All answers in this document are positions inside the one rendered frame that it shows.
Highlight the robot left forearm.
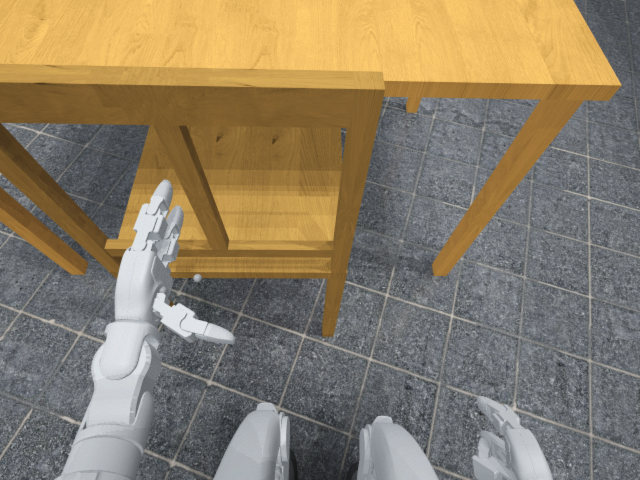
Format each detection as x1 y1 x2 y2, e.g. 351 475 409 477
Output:
54 320 162 480

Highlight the robot right thigh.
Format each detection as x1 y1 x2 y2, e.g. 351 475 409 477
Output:
359 422 439 480

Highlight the robot left shin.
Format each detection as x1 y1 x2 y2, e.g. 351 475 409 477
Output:
244 403 289 480

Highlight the left robot hand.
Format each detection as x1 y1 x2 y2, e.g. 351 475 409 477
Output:
115 179 235 344

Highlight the table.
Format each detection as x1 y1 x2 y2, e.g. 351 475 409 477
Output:
0 0 622 276

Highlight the right robot hand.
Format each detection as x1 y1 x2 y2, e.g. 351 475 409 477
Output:
472 396 553 480

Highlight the chair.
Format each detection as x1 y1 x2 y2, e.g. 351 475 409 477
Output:
0 64 385 337

